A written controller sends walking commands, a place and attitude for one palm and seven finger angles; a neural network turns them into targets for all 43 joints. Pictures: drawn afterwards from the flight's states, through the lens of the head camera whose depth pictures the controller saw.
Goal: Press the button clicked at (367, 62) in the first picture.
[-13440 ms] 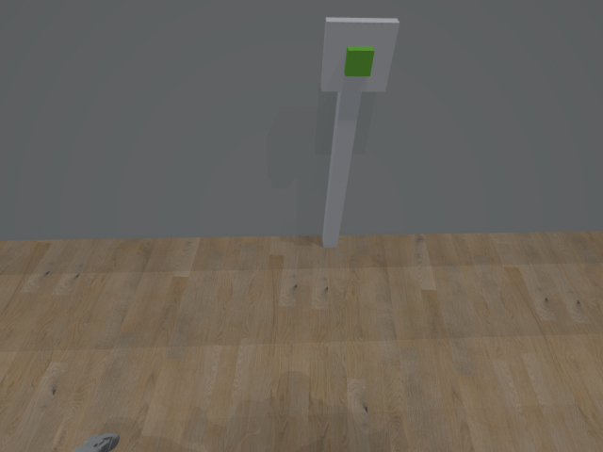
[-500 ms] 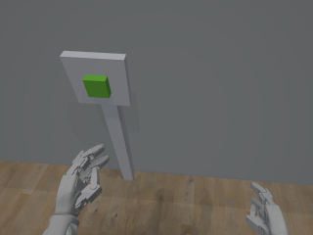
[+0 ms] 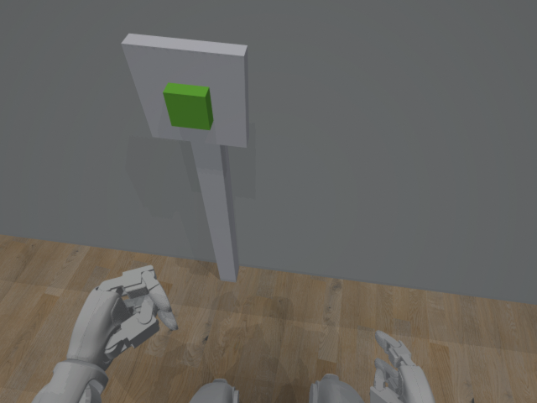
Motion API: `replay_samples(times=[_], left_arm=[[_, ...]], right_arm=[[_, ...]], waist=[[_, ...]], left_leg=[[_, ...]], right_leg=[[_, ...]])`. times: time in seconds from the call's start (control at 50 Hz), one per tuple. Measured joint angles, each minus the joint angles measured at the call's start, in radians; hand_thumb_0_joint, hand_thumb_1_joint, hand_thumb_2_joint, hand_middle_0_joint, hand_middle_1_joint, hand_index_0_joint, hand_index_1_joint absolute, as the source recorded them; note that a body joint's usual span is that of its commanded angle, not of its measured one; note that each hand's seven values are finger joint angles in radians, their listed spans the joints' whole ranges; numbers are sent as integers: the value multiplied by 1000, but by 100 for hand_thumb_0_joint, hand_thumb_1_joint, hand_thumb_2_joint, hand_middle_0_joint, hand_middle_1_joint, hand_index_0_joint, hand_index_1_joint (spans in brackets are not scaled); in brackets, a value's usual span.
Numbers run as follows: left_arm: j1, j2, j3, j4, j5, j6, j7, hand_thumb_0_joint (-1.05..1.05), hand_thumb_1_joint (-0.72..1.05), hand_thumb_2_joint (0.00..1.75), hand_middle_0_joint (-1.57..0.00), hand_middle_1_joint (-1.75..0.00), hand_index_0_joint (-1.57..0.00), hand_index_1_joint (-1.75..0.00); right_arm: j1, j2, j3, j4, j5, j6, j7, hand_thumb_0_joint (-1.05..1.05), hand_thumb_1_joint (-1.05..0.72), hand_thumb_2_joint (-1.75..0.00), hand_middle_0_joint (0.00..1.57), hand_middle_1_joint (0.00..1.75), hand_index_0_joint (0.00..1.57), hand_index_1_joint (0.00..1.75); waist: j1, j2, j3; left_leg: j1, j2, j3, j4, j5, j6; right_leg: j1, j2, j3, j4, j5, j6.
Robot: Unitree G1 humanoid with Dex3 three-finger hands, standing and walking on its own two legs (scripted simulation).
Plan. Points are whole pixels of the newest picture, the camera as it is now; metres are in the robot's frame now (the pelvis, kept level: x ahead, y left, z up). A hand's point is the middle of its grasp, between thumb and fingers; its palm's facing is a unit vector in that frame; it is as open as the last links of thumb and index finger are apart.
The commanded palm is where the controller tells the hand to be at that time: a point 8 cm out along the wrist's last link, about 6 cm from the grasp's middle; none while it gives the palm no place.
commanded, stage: raise the hand and make a fist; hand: left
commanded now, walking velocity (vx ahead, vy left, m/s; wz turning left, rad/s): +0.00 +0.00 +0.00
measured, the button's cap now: (190, 105) +0.54 +0.16 +0.13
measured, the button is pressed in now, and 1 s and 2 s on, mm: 0 0 0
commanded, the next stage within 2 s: aim a knuckle at the button in 1.20 s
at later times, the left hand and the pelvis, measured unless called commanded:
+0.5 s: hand (117, 287) +0.24 +0.20 +0.09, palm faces -0.05 -1.00 -0.06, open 3.1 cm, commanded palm +0.21 +0.26 +0.10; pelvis +0.03 +0.01 +0.02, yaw +0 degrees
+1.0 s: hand (104, 261) +0.26 +0.21 +0.12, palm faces -0.05 -1.00 -0.06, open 3.1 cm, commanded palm +0.23 +0.26 +0.13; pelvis +0.03 +0.00 +0.04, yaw +0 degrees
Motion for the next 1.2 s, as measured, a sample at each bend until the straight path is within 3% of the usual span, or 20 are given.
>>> replay_samples(times=[0.1, 0.24, 0.6, 0.84, 0.94, 1.2], left_arm=[[45, 2, 33, -20, -9, -38, 36, 2, 90, 90, -118, -137, -119, -137], [51, 16, 39, -17, -9, -63, 13, 2, 90, 90, -127, -146, -127, -146], [-50, 41, 109, 26, -49, 31, -63, 2, 90, 90, -130, -149, -130, -150], [-134, 76, 170, 92, -83, 61, -116, 2, 90, 90, -130, -149, -130, -150], [-142, 73, 183, 120, -97, 66, -127, 2, 90, 90, -130, -150, -130, -150], [-139, 54, 168, 143, -81, 30, -114, 2, 90, 90, -130, -149, -130, -150]], right_arm=[[41, -46, -38, 12, -2, -27, -5, 2, -90, -90, 21, 31, 20, 30], [21, -105, -79, 6, 4, -56, -8, 2, -91, -90, 20, 30, 20, 30], [-43, -61, -11, -6, 3, -60, -3, 2, -90, -90, 21, 30, 20, 30], [-12, -97, -14, 48, 7, -73, -16, 2, -90, -90, 21, 30, 20, 30], [-3, -111, -26, 51, 10, -81, -17, 2, -90, -90, 21, 30, 20, 30], [-11, -108, -27, 52, 8, -94, -20, 2, -91, -90, 20, 30, 20, 30]], waist=[[-14, -3, -3], [-10, -10, -3], [27, 9, 4], [22, 18, 23], [15, 16, 23], [20, 10, 41]], left_leg=[[43, -4, 11, -47, 10, 7], [79, -9, 12, -69, 5, 13], [209, -10, -1, -176, 28, 7], [287, -10, -1, -253, 63, 0], [311, -10, 6, -283, 79, -3], [327, -7, 8, -299, 98, -12]], right_leg=[[40, 0, 10, -45, 12, 10], [77, -2, 11, -68, 8, 18], [215, 6, -4, -177, 26, 20], [290, 12, -6, -246, 54, 14], [307, 14, 0, -267, 66, 11], [318, 18, 2, -272, 79, 0]])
